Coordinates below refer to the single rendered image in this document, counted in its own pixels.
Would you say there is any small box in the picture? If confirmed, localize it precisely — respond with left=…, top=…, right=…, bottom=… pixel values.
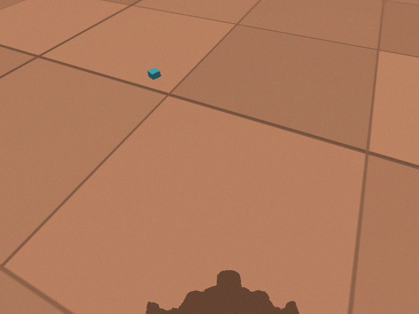
left=147, top=68, right=161, bottom=80

